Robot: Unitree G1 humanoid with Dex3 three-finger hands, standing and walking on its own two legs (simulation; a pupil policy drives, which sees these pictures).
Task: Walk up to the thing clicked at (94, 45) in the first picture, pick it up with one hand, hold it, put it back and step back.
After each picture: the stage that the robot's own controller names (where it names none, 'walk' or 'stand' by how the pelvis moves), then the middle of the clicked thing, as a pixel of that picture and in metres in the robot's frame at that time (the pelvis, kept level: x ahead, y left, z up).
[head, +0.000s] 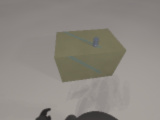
stand; (95, 42) +0.95 -0.03 -0.10
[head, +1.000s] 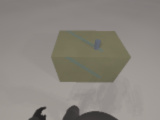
rise first; (97, 44) +0.86 -0.02 -0.08
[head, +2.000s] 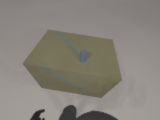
rise first; (83, 56) +0.59 +0.10 -0.07
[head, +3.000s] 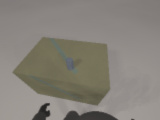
stand; (70, 64) +0.50 +0.21 -0.09
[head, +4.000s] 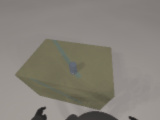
stand; (73, 68) +0.47 +0.18 -0.10
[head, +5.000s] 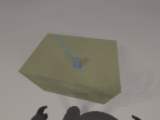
stand; (77, 63) +0.48 +0.14 -0.08
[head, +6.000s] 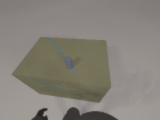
stand; (69, 63) +0.49 +0.23 -0.08
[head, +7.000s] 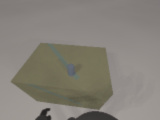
stand; (71, 70) +0.46 +0.19 -0.10
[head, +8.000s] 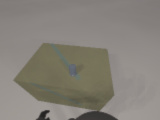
stand; (72, 70) +0.47 +0.18 -0.11
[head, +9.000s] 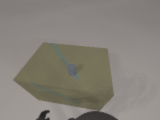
stand; (72, 70) +0.47 +0.18 -0.11
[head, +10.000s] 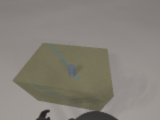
rise first; (71, 70) +0.46 +0.18 -0.11
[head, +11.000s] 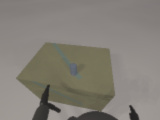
rise first; (73, 69) +0.47 +0.19 -0.10
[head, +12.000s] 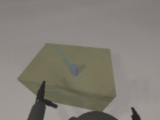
go down; (74, 70) +0.47 +0.18 -0.10
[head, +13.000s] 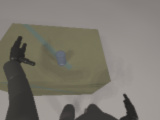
go down; (61, 58) +0.47 +0.18 -0.03
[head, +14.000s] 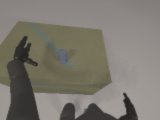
close in; (62, 57) +0.48 +0.18 -0.02
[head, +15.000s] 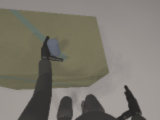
close; (54, 48) +0.51 +0.19 +0.02
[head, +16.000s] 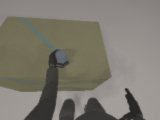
lift; (61, 59) +0.44 +0.16 +0.01
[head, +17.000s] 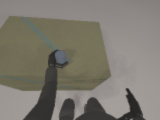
lift; (61, 59) +0.44 +0.16 +0.01
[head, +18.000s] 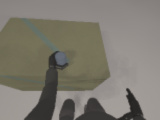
lift; (61, 60) +0.43 +0.16 +0.01
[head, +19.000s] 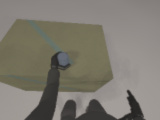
lift; (63, 61) +0.43 +0.16 +0.01
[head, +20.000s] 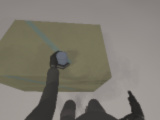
lift; (62, 60) +0.43 +0.16 +0.02
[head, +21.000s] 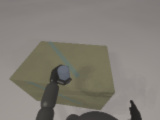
hold; (64, 75) +0.30 +0.17 +0.09
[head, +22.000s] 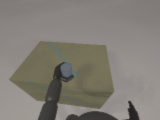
hold; (67, 72) +0.32 +0.16 +0.08
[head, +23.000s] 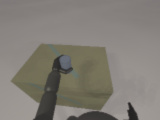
crouch; (66, 65) +0.36 +0.17 +0.13
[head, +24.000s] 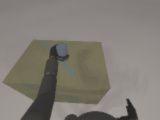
lower; (62, 53) +0.45 +0.18 +0.13
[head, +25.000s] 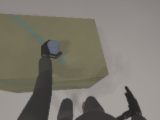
lower; (54, 49) +0.50 +0.18 +0.03
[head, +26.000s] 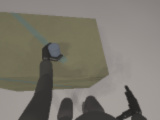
lower; (55, 52) +0.48 +0.18 +0.01
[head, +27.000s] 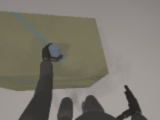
lower; (55, 53) +0.48 +0.18 +0.01
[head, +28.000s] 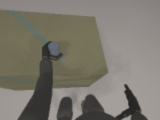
lower; (55, 51) +0.49 +0.17 +0.02
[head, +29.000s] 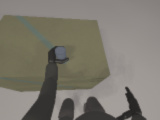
open; (61, 55) +0.47 +0.15 +0.01
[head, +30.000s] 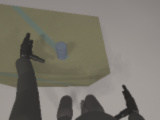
rise; (61, 51) +0.48 +0.15 +0.02
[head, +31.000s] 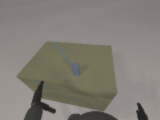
sink last; (76, 70) +0.45 +0.16 -0.05
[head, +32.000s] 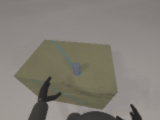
stand; (76, 69) +0.45 +0.15 -0.05
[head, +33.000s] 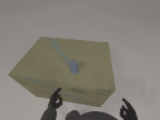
stand; (74, 67) +0.45 +0.16 -0.04
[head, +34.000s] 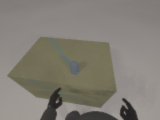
stand; (74, 68) +0.44 +0.15 -0.04
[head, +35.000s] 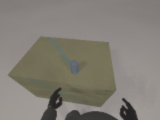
stand; (74, 67) +0.45 +0.15 -0.04
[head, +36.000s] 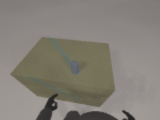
stand; (74, 67) +0.46 +0.15 -0.06
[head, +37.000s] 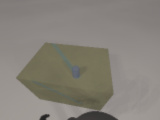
walk; (75, 72) +0.45 +0.15 -0.11
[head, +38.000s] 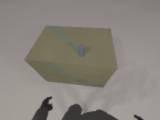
walk; (81, 51) +0.62 +0.12 -0.08
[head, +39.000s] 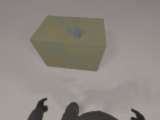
walk; (77, 32) +0.90 +0.22 -0.07
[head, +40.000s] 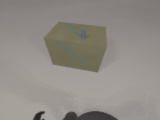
stand; (83, 35) +1.08 +0.16 -0.09
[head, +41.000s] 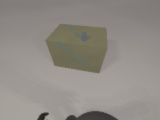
stand; (84, 36) +1.08 +0.14 -0.10
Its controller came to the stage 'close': yes
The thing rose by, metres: 0.21
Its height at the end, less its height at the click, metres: +0.00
